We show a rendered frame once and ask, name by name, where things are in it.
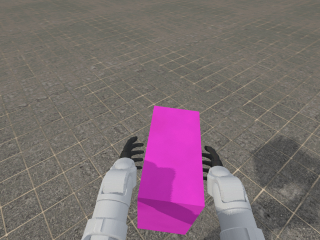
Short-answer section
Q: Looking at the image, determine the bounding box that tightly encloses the left robot hand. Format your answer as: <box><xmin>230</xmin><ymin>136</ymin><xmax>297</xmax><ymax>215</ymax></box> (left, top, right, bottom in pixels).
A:
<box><xmin>119</xmin><ymin>136</ymin><xmax>144</xmax><ymax>170</ymax></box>

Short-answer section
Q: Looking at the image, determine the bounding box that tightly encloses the robot left forearm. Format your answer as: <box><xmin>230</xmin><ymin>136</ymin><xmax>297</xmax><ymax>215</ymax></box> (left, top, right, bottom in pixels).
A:
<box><xmin>81</xmin><ymin>157</ymin><xmax>137</xmax><ymax>240</ymax></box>

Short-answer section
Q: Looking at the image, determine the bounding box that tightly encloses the right robot hand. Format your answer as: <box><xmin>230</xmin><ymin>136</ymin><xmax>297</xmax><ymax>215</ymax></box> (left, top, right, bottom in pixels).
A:
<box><xmin>201</xmin><ymin>145</ymin><xmax>224</xmax><ymax>181</ymax></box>

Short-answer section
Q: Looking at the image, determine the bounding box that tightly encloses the carton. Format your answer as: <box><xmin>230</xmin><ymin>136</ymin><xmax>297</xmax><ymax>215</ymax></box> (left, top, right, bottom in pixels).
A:
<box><xmin>137</xmin><ymin>105</ymin><xmax>205</xmax><ymax>235</ymax></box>

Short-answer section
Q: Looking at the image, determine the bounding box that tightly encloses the robot right forearm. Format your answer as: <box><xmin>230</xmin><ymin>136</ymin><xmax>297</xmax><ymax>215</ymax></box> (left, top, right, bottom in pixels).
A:
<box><xmin>207</xmin><ymin>166</ymin><xmax>265</xmax><ymax>240</ymax></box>

